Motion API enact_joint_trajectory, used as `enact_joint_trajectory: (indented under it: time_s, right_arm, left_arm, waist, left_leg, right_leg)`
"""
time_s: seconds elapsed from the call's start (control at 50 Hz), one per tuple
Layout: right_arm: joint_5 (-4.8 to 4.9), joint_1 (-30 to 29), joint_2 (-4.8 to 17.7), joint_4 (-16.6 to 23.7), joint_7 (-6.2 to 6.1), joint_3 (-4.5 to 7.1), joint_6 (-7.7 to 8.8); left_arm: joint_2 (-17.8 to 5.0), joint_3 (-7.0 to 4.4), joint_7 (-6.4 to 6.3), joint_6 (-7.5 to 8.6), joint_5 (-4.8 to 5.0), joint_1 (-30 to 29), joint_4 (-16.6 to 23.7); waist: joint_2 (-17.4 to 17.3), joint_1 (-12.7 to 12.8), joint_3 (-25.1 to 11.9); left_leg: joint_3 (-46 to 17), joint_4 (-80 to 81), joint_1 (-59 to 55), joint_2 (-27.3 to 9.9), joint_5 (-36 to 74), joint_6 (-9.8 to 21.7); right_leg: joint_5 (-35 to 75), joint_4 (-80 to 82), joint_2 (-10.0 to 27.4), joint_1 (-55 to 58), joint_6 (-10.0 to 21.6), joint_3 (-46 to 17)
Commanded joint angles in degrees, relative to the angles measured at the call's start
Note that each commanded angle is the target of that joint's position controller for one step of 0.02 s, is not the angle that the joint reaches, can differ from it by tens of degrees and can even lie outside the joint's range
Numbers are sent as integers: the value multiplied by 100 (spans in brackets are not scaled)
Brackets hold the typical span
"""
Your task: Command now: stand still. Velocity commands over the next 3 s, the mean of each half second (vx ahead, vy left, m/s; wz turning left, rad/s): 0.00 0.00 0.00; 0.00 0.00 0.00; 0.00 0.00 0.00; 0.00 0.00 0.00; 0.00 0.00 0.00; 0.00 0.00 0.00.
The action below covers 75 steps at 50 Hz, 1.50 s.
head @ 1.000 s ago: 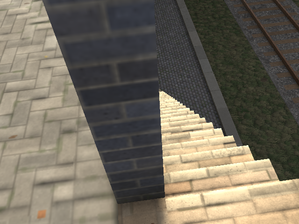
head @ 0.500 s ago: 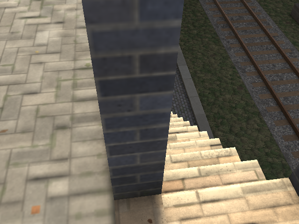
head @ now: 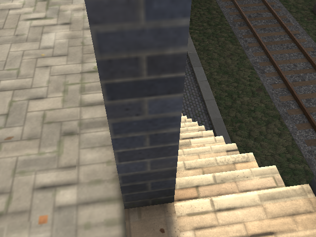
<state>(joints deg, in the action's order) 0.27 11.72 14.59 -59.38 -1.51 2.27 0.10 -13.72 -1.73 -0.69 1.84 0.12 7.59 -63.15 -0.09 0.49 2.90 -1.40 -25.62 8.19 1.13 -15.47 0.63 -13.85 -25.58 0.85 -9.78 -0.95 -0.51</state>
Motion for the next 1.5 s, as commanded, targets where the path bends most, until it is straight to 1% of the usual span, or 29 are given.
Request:
enact_joint_trajectory:
  time_s: [0.02, 0.32, 0.66, 1.5]
  right_arm:
    - [-1, 130, 652, 143, -19, 92, 49]
    - [-1, 297, 569, -3, -20, 21, 60]
    - [3, 474, 492, -95, -22, -26, 49]
    - [16, 800, 308, -224, -51, -60, 30]
  left_arm:
    - [-675, -96, -17, 42, 1, -1, 174]
    - [-610, -52, -29, 35, 5, 185, 115]
    - [-526, -10, -39, 36, 11, 448, 88]
    - [-323, 4, -55, 28, 29, 882, 89]
  waist:
    - [-2, 2, -129]
    - [7, -6, -101]
    - [2, -17, -68]
    - [17, -34, 29]
  left_leg:
    - [-214, 450, 229, -278, 837, 128]
    - [-209, 465, 305, -267, 767, 134]
    - [-190, 461, 336, -249, 793, 140]
    - [-134, 449, 374, -219, 805, 113]
  right_leg:
    - [896, 335, 184, 69, 142, -103]
    - [776, 327, 153, -14, 130, -68]
    - [757, 310, 138, -80, 128, -45]
    - [754, 304, 110, -124, 151, -21]
